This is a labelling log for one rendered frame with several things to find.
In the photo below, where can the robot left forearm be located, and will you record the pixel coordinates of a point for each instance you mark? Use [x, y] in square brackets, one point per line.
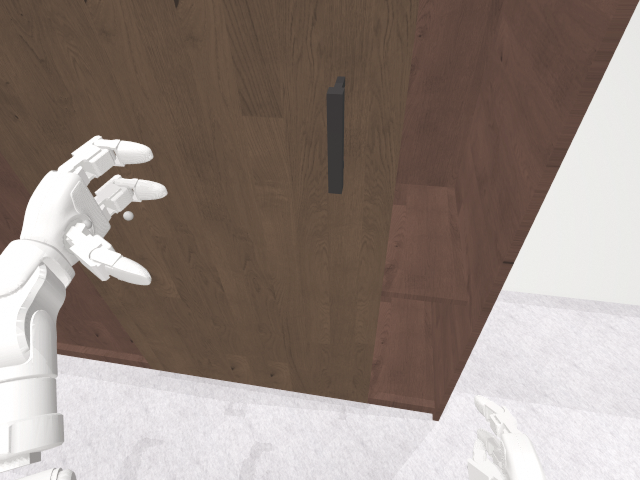
[33, 279]

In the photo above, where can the wardrobe door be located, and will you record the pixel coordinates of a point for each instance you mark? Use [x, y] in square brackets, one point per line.
[84, 319]
[259, 275]

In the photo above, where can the left robot hand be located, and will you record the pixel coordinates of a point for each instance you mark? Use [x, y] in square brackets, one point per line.
[62, 201]

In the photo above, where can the right robot hand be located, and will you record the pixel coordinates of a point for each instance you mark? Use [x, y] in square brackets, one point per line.
[514, 456]

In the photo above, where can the handle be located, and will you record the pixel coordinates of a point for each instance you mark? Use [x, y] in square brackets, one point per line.
[335, 135]

